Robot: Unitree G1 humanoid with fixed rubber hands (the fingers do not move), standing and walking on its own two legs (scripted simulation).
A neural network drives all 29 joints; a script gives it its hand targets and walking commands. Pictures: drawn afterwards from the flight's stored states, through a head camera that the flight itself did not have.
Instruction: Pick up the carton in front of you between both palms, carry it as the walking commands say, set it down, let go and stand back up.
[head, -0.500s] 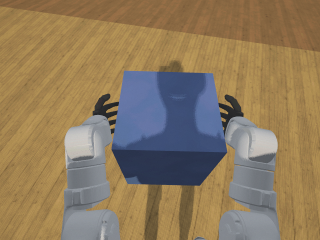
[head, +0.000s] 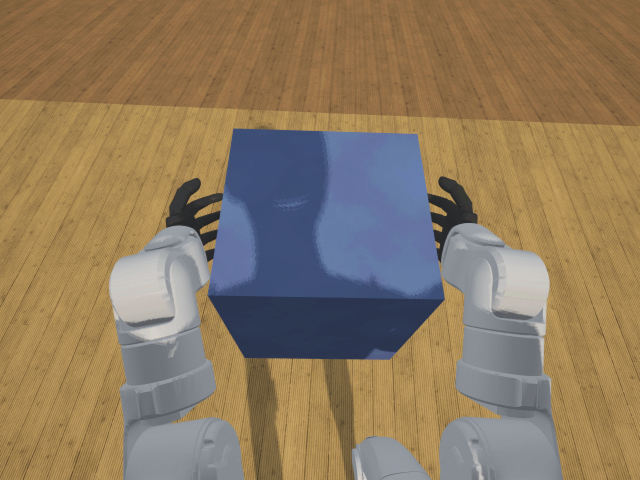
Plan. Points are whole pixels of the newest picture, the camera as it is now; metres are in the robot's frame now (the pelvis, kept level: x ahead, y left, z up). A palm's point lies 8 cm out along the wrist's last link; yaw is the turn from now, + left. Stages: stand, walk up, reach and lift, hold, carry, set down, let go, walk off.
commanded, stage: carry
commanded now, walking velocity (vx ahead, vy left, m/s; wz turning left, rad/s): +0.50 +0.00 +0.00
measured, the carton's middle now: (321, 258) +0.37 -0.03 +0.08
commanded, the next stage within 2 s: none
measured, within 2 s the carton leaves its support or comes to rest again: neither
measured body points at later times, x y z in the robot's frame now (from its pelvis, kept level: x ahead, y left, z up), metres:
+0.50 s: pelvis +0.31 -0.03 +0.05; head +0.34 -0.04 +0.50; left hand +0.67 +0.14 +0.20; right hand +0.68 -0.17 +0.19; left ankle +0.44 +0.09 -0.62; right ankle +0.27 -0.12 -0.69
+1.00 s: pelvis +0.64 -0.01 +0.08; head +0.65 +0.00 +0.53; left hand +1.00 +0.15 +0.24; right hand +1.00 -0.16 +0.24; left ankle +0.53 +0.08 -0.66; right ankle +0.79 -0.14 -0.59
